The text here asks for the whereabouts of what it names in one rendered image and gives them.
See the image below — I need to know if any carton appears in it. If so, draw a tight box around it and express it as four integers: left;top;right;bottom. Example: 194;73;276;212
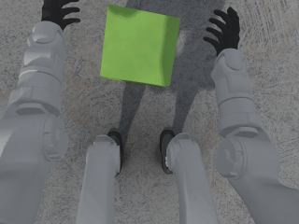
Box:
100;4;180;87

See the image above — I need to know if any robot right forearm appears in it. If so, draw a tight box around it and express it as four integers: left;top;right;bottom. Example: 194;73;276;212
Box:
211;48;281;168

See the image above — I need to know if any robot left upper arm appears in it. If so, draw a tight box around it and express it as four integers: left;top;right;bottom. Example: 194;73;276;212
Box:
0;113;68;224

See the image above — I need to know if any robot left forearm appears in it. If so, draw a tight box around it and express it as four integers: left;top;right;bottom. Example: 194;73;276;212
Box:
0;21;67;119

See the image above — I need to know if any right robot hand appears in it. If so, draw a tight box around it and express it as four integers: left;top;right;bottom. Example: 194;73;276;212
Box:
203;7;240;57

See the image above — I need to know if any robot right foot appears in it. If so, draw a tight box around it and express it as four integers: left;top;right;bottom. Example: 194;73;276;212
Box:
160;130;175;175

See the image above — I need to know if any robot right shin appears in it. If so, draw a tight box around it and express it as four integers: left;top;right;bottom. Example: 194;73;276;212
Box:
165;133;201;169

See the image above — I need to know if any robot right upper arm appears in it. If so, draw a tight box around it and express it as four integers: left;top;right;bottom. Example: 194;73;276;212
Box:
214;135;299;224

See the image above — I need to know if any left robot hand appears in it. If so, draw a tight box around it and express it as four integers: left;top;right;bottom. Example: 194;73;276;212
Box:
41;0;80;31

